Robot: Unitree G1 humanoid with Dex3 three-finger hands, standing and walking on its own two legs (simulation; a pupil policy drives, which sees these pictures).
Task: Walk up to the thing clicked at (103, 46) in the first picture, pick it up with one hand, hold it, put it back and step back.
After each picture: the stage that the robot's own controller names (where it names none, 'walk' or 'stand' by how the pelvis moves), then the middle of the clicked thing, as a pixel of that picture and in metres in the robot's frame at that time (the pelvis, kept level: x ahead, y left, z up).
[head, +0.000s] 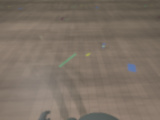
stand; (103, 45) +1.73 -0.33 -0.72
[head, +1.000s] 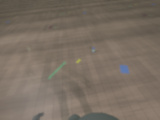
walk; (93, 49) +1.62 +0.03 -0.69
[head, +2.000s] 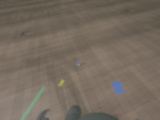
walk; (78, 63) +1.04 +0.28 -0.72
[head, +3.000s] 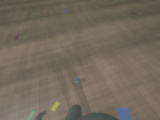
walk; (77, 80) +0.65 +0.23 -0.71
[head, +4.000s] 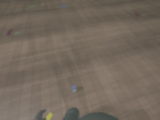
stand; (74, 88) +0.47 +0.19 -0.70
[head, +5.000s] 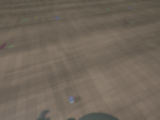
stand; (71, 100) +0.41 +0.22 -0.72
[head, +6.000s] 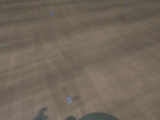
stand; (69, 100) +0.36 +0.23 -0.71
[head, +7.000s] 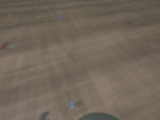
stand; (72, 104) +0.34 +0.20 -0.73
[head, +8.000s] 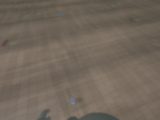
stand; (72, 101) +0.36 +0.20 -0.72
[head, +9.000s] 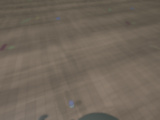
stand; (71, 104) +0.35 +0.21 -0.73
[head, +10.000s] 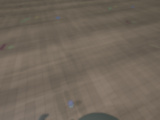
stand; (71, 104) +0.34 +0.22 -0.73
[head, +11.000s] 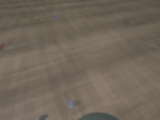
stand; (70, 104) +0.34 +0.23 -0.73
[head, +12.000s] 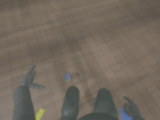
go down; (67, 77) +0.40 +0.22 -0.49
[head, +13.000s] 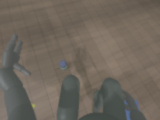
go down; (63, 65) +0.44 +0.23 -0.32
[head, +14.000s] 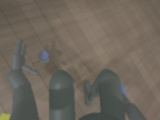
close in; (44, 57) +0.43 +0.25 -0.25
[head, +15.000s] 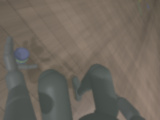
close; (21, 56) +0.43 +0.27 -0.23
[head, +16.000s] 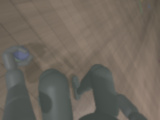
lift; (21, 55) +0.42 +0.27 -0.23
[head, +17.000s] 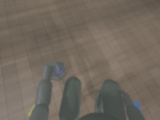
lift; (59, 71) +0.33 +0.22 -0.07
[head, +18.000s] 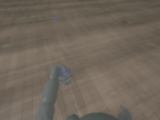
hold; (65, 76) +0.33 +0.18 +0.03
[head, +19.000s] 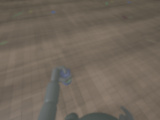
hold; (66, 77) +0.34 +0.17 +0.00
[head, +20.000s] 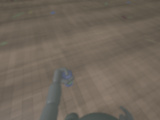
crouch; (67, 78) +0.33 +0.16 -0.01
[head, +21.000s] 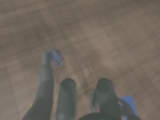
crouch; (57, 58) +0.44 +0.21 -0.11
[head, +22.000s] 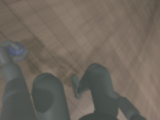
lower; (18, 53) +0.45 +0.27 -0.23
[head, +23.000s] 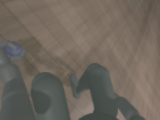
lower; (15, 52) +0.45 +0.28 -0.23
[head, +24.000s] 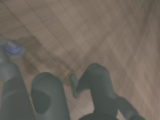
lower; (14, 51) +0.45 +0.28 -0.23
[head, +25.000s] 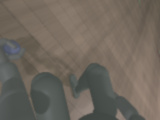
lower; (13, 51) +0.45 +0.28 -0.23
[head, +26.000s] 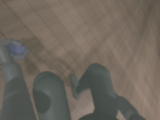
loosen; (18, 51) +0.45 +0.27 -0.24
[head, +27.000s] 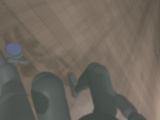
withdraw; (15, 51) +0.44 +0.27 -0.24
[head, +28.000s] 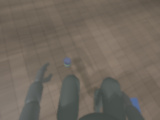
walk; (67, 62) +0.47 +0.20 -0.33
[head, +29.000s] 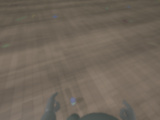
stand; (73, 101) +0.39 +0.17 -0.66
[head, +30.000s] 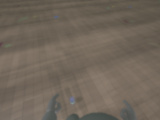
stand; (72, 100) +0.39 +0.19 -0.67
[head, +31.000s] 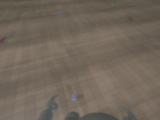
stand; (73, 97) +0.40 +0.18 -0.68
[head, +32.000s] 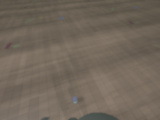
walk; (74, 100) +0.41 +0.19 -0.72
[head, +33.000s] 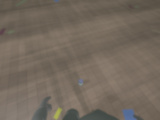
walk; (80, 82) +0.54 +0.09 -0.70
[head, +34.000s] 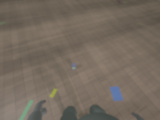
walk; (73, 66) +0.78 +0.21 -0.70
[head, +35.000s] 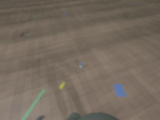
stand; (80, 65) +1.04 +0.22 -0.70
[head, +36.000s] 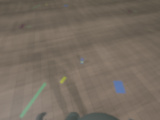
stand; (82, 60) +1.06 +0.16 -0.71
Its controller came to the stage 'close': yes
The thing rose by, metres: 0.71
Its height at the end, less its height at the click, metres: +0.00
